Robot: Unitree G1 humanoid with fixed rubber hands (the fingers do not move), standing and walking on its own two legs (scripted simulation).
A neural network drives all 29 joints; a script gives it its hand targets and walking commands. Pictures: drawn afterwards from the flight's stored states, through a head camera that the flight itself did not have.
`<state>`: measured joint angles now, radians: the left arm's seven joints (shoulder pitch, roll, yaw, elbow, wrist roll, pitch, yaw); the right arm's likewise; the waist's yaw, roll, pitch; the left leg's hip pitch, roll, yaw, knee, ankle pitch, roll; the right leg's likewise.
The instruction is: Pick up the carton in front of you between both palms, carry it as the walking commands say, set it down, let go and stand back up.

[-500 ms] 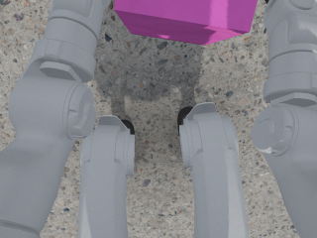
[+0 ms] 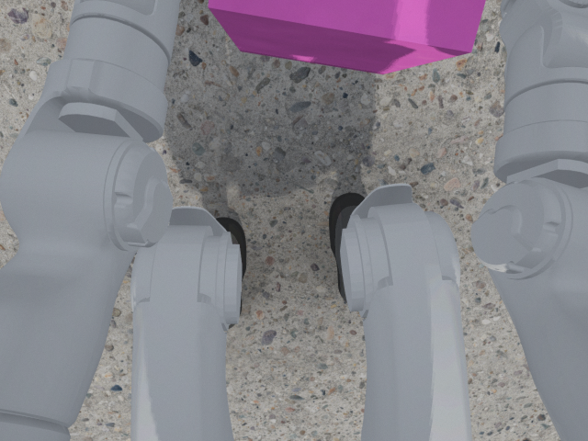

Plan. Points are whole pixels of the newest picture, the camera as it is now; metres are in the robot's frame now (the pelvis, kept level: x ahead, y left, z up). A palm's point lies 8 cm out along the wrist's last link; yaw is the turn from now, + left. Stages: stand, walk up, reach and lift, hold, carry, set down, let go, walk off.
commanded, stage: set down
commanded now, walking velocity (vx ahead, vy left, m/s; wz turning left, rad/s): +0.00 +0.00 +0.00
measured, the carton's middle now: out of the picture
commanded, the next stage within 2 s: let go in 1.30 s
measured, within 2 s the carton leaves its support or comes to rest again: neither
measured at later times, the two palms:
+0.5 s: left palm out of the picture +0.61 +0.07 -0.10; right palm out of the picture +0.54 -0.29 -0.10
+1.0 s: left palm out of the picture +0.62 +0.08 +0.05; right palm out of the picture +0.54 -0.31 +0.06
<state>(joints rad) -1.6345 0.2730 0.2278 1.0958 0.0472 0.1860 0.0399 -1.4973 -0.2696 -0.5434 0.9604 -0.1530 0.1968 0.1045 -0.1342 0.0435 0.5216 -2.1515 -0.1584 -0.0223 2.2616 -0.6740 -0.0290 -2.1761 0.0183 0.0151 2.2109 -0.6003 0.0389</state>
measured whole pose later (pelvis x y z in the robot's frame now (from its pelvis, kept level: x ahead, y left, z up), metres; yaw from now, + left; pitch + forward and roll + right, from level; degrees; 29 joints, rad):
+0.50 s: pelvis +0.00 -0.01 +0.02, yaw -1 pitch +36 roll +0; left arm -1.60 0.40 0.05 1.00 -0.16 0.24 0.14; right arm -1.52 -0.40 -0.26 0.99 0.17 0.19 -0.07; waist -0.12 0.03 0.39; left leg -2.13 -0.09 -0.01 2.17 -0.66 -0.02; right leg -2.19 0.02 0.00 2.11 -0.54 0.00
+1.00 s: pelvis +0.01 -0.01 +0.15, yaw -1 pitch +47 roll +1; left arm -1.46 0.36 0.16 0.93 -0.05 0.30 0.09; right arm -1.35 -0.36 -0.34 0.86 0.09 0.28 -0.02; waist -0.12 0.04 0.07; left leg -1.96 -0.08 -0.03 1.67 -0.54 -0.02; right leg -2.01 0.03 0.02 1.64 -0.45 0.00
